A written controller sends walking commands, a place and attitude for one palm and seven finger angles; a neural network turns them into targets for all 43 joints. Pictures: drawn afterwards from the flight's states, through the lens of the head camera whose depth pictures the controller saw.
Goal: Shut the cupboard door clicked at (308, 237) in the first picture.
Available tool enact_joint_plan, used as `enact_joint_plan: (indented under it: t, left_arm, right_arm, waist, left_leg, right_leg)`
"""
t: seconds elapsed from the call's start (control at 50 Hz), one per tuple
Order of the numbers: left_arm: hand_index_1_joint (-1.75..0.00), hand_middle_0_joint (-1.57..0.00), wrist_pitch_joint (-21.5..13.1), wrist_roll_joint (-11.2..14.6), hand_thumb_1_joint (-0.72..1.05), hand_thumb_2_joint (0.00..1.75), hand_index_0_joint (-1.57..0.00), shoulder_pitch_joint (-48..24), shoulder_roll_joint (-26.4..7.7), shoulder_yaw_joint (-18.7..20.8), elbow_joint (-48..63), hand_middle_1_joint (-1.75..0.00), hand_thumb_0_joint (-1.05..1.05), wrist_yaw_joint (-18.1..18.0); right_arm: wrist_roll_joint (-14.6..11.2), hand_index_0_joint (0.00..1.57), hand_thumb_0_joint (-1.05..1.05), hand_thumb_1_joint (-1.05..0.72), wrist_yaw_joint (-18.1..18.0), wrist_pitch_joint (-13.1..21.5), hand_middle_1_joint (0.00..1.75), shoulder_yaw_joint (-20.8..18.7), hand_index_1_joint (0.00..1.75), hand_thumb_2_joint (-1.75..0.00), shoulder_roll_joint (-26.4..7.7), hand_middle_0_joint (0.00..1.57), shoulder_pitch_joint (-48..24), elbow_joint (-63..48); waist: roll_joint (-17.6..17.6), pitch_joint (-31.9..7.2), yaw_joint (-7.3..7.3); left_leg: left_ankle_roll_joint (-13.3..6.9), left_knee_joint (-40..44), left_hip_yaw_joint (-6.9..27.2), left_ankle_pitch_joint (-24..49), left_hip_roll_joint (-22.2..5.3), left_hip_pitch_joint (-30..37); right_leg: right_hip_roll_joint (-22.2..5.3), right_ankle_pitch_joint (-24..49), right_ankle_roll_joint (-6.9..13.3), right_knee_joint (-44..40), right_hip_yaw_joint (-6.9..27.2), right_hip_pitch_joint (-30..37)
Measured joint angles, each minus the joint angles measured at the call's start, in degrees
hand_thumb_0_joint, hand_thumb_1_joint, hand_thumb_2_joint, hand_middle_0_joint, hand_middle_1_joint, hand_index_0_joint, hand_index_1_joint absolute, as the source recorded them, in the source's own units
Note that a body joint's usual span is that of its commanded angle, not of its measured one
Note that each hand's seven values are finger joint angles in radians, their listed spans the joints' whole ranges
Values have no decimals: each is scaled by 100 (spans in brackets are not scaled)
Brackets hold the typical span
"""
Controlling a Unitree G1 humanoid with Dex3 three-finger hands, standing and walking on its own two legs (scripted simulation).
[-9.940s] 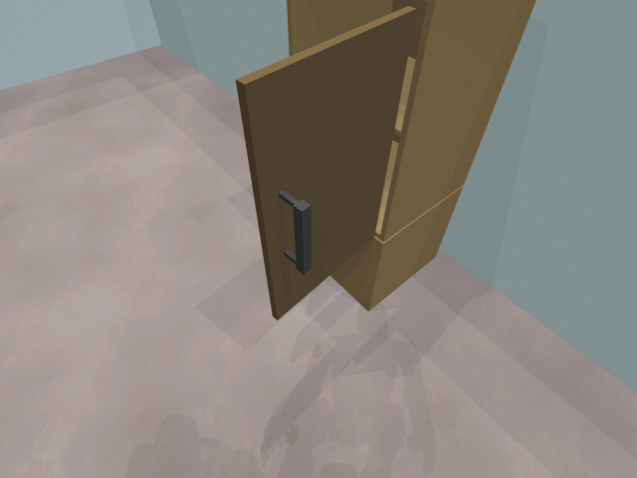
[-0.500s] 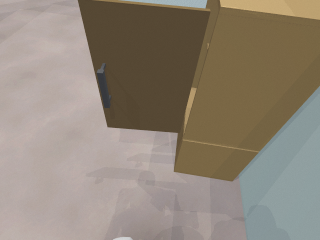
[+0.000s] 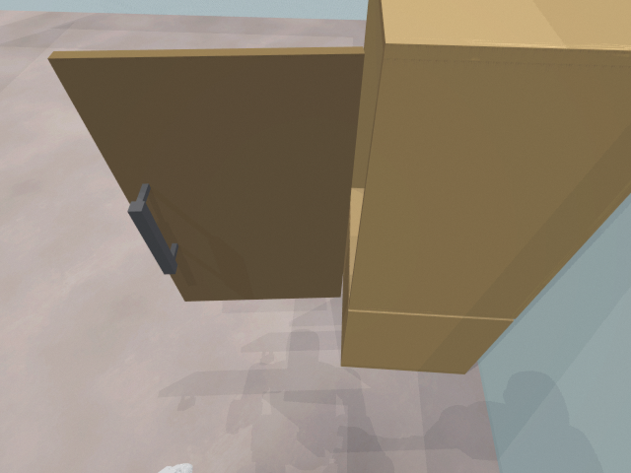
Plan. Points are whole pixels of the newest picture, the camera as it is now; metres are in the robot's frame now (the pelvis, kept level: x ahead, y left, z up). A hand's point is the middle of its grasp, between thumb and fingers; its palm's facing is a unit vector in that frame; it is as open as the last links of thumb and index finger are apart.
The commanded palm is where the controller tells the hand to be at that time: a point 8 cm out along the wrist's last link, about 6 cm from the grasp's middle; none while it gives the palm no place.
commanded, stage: come to a stop and stand still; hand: left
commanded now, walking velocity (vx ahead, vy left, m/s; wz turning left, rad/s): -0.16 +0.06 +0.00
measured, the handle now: (158, 231) +0.49 +0.29 -0.04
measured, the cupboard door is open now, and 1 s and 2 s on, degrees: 95 95 95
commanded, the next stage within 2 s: look again from close up in 0.74 s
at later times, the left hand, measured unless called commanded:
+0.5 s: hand out of the picture +0.00 +0.21 -0.16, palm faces +0.03 -0.96 -0.29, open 7.4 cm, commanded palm none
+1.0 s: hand out of the picture +0.00 +0.18 -0.17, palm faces -0.01 -0.98 -0.21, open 7.3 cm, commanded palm none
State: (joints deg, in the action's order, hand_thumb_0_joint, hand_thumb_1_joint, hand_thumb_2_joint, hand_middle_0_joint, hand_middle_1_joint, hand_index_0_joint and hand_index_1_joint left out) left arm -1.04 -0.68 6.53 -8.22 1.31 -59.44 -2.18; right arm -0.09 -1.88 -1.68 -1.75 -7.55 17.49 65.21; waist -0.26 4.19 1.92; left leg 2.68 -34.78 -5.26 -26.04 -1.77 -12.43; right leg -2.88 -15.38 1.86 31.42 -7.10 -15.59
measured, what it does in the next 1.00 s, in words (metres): steps on the spot: left foot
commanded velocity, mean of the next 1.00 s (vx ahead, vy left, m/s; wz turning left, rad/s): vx -0.01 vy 0.00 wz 0.00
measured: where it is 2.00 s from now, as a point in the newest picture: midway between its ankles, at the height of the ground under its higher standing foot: outside the picture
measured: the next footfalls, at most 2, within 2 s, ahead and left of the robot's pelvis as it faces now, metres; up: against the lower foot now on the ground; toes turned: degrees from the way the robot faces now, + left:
left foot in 0.04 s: +0.04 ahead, +0.13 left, +0.00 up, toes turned +5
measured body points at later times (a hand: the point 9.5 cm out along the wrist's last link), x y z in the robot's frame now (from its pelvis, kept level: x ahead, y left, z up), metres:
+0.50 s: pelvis -0.02 +0.01 +0.00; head -0.02 -0.01 +0.45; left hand +0.00 +0.26 -0.14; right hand +0.07 -0.21 -0.16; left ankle -0.01 +0.12 -0.73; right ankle -0.02 -0.10 -0.73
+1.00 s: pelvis -0.01 +0.00 +0.01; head +0.00 -0.01 +0.46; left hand +0.00 +0.23 -0.15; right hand -0.06 -0.22 -0.16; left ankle -0.01 +0.12 -0.73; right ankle -0.02 -0.10 -0.73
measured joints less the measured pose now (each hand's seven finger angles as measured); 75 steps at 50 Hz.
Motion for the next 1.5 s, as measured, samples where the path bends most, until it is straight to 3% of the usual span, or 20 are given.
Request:
enact_joint_plan:
  t: [0.04,0.08,0.14,0.2,0.26,0.3,0.36,0.5,0.76,0.98,1.2,1.5]
  left_arm:
    - [-30,-20,51,29,91,90,-20,-31,31,43,17,-30,0,-29]
    - [-30,-20,116,44,92,90,-20,-19,-11,106,39,-30,-1,-48]
    - [-30,-20,290,23,92,90,-20,65,-132,141,61,-30,-1,-43]
    - [-30,-20,395,6,92,90,-20,153,-239,164,59,-30,-1,-22]
    - [-30,-20,288,7,92,90,-20,344,-280,85,95,-30,-1,-61]
    - [-30,-20,150,-25,91,90,-20,515,-253,24,117,-30,0,-67]
    - [-30,-20,105,-42,91,90,-20,769,-300,-31,117,-30,0,-61]
    - [-30,-20,196,-32,91,90,-20,995,-290,-134,132,-30,0,-14]
    - [-30,-20,111,-8,90,90,-20,1016,-130,-245,-55,-30,0,84]
    - [-30,-20,33,26,91,90,-20,858,-124,-233,-352,-30,0,67]
    - [-30,-20,13,19,91,90,-20,837,-97,-209,-444,-30,0,26]
    - [-30,-20,3,-9,91,90,-20,905,-80,-173,-443,-30,0,40]
  right_arm:
    - [15,20,0,-91,-4,-28,30,-29,30,-90,-21,20,-120,-54]
    - [45,20,0,-91,-1,-35,30,-67,30,-90,-41,20,-228,-106]
    - [100,20,0,-91,-9,-29,30,-102,30,-90,-39,20,-334,-264]
    - [145,20,0,-91,-47,23,30,-84,30,-90,-23,20,-463,-411]
    - [92,20,0,-91,-7,27,30,-83,30,-90,-116,20,-570,-618]
    - [85,20,0,-91,58,33,30,-102,30,-90,-239,20,-664,-859]
    - [70,20,0,-91,106,88,30,-76,30,-90,-260,20,-719,-1088]
    - [95,20,0,-91,124,93,30,60,30,-90,-275,20,-687,-1111]
    - [117,20,0,-92,128,132,30,153,30,-90,-348,20,-119,-513]
    - [91,20,0,-91,80,202,30,228,30,-90,-130,20,178,44]
    - [80,20,0,-91,44,260,30,225,30,-90,20,20,-109,51]
    - [91,20,0,-91,22,263,30,174,30,-90,-191,20,-376,-53]
  waist:
    - [70,48,-50]
    - [166,52,-112]
    - [295,-47,-195]
    - [318,-71,-232]
    - [188,-127,-278]
    - [-24,-92,-274]
    - [-15,-86,-213]
    - [-184,-220,-312]
    - [-62,-305,-199]
    - [14,-172,-136]
    - [12,-189,-177]
    - [41,-221,-258]
  left_leg:
    - [26,268,-7,442,-17,-34]
    - [-108,374,-86,1082,-12,17]
    - [-338,379,-172,835,55,48]
    - [-387,443,-185,849,97,42]
    - [-356,146,-150,794,69,-226]
    - [-321,-119,-110,607,-11,-370]
    - [-336,41,-128,735,102,-219]
    - [-363,326,-152,936,67,2]
    - [-310,970,-140,1366,58,69]
    - [-247,1100,-109,1354,-3,219]
    - [-213,1102,-115,1260,-42,323]
    - [-189,1095,-93,1162,-45,408]
  right_leg:
    - [-25,-41,-48,55,-10,28]
    - [-61,-130,-105,202,24,13]
    - [-108,-297,-163,392,137,-68]
    - [-33,-862,-157,876,349,-139]
    - [34,-252,-119,382,467,36]
    - [110,-364,-145,474,466,-37]
    - [9,-537,-180,597,498,-1]
    - [66,-300,-186,271,511,224]
    - [119,75,-133,-292,485,256]
    - [192,86,-85,-483,451,437]
    - [233,16,-67,-523,458,551]
    - [235,-98,-54,-512,437,644]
